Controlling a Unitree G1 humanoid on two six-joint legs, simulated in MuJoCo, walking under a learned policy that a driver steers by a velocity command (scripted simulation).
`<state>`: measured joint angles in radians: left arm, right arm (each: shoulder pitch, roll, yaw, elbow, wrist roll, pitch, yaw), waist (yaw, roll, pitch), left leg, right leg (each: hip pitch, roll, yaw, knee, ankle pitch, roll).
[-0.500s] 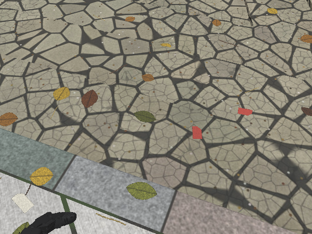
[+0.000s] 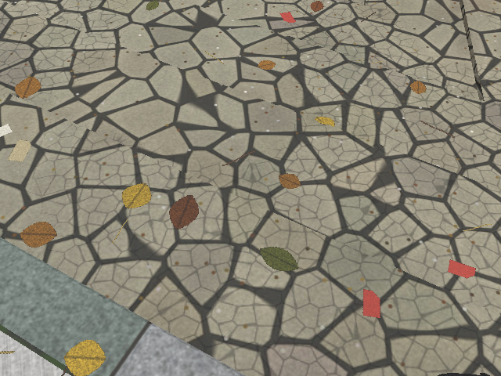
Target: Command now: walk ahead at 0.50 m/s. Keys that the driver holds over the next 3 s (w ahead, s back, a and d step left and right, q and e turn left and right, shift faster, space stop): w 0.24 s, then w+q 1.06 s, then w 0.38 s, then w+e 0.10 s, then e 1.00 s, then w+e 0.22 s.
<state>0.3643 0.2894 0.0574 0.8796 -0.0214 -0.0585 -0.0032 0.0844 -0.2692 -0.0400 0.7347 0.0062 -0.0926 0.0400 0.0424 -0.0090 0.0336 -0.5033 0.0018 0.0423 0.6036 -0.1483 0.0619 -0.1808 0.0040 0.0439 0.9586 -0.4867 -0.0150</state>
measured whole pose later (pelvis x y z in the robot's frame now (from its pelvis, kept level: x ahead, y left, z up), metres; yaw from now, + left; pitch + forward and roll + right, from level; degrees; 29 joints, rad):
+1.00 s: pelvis +0.56 +0.00 -0.03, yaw +22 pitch +0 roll -3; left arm 0.34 0.29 0.09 0.93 -0.03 -0.08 0.01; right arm 0.06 -0.27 -0.08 0.63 0.01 -0.04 0.06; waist 0.07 0.03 0.04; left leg -0.47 0.00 0.03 0.50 0.03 0.13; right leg 0.11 -0.03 -0.26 0.50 -0.34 0.01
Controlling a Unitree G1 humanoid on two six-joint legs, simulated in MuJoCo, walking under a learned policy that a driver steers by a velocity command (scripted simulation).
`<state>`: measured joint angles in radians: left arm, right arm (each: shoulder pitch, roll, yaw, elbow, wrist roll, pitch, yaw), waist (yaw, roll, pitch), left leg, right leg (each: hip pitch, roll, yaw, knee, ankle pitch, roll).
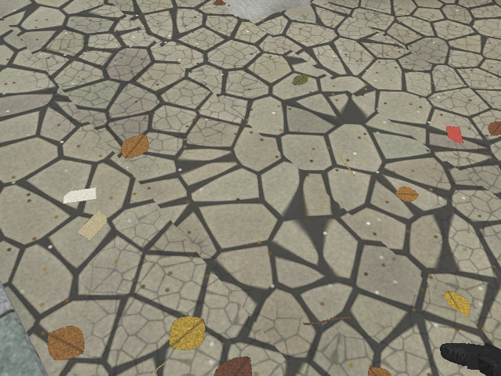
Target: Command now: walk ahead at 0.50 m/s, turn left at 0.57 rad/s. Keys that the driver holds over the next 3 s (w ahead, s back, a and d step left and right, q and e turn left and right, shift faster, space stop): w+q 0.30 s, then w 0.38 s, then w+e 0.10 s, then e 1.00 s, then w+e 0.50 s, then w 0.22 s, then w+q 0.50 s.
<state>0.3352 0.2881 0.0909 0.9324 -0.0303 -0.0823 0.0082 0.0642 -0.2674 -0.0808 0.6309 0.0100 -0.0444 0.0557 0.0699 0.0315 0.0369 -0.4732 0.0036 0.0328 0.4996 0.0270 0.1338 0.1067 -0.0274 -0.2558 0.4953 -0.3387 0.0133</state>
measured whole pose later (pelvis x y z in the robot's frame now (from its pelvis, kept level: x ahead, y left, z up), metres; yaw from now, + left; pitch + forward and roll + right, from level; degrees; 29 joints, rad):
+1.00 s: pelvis +0.48 +0.06 +0.01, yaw +9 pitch +3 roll +0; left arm 0.34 0.30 0.07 0.84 -0.03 -0.03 0.01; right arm 0.06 -0.24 -0.04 0.61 -0.02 -0.06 0.01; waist 0.07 -0.03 0.03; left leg -0.40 0.02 0.04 0.50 -0.14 0.02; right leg -0.40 0.00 0.06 1.02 -0.51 0.05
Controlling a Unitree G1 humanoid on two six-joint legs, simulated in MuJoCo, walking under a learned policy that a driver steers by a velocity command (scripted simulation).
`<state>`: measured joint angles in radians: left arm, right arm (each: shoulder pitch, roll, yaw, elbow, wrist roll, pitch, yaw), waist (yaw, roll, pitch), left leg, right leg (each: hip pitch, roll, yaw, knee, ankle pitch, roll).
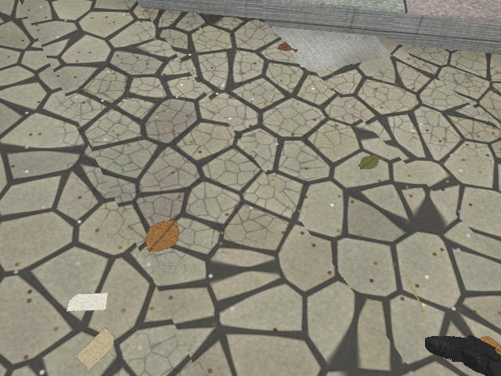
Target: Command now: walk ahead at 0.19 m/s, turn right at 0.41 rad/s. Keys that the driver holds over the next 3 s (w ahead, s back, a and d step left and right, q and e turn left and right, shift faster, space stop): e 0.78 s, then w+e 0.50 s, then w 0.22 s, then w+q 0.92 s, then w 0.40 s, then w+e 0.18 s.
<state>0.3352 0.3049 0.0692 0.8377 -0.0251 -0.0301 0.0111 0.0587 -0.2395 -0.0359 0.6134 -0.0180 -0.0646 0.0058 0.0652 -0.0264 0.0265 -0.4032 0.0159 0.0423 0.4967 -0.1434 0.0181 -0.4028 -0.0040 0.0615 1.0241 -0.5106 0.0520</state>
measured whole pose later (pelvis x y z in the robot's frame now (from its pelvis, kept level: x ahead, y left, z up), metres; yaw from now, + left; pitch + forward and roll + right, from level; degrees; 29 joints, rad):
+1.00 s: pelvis +0.08 -0.03 +0.00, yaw -36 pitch +2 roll +1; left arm 0.24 0.35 0.10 0.61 -0.01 0.05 0.00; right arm 0.26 -0.28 -0.09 0.74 -0.01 -0.03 -0.04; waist -0.03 -0.04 -0.03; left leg -0.23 0.04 0.05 0.51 -0.32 -0.01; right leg -0.64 0.01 0.11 1.12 -0.23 0.04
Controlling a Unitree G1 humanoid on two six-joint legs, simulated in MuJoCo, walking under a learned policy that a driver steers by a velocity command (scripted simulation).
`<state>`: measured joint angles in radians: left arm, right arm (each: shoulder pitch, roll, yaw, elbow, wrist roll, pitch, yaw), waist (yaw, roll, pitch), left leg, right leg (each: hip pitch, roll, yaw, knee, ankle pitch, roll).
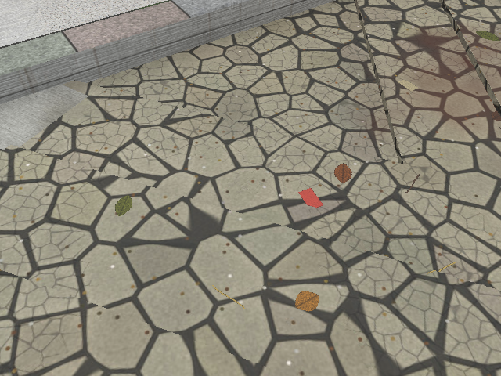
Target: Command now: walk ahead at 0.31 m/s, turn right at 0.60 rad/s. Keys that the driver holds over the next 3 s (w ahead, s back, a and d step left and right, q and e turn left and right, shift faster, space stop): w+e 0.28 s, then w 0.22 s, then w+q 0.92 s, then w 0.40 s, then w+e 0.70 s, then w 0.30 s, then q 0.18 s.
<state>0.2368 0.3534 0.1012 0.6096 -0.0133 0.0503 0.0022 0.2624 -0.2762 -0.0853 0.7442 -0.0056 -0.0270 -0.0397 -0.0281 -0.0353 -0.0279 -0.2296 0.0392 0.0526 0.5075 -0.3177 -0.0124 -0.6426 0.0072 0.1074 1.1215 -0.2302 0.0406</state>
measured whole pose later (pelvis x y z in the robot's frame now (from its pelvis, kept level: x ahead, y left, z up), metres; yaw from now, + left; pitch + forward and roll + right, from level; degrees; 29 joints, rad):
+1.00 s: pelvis +0.46 -0.20 -0.03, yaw -3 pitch +1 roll +1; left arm 0.09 0.28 0.04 0.63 0.02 -0.12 0.00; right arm 0.31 -0.27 -0.07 0.80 0.02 -0.06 0.01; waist -0.07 -0.03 0.06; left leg -0.20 -0.16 -0.12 0.36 -0.16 0.12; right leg -0.59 -0.08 0.12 0.75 -0.09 0.03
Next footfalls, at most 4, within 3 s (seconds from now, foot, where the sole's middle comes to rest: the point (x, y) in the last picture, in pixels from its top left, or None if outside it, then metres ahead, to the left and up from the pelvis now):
0.26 right None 0.10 -0.19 -0.81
0.72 left None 0.51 -0.13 -0.81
1.18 right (368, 308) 0.74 -0.37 -0.84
1.68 left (264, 248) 0.96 -0.06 -0.84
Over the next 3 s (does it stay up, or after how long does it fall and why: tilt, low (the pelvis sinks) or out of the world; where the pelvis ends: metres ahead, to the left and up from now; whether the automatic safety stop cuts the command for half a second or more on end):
stays up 1.57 -0.12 -0.10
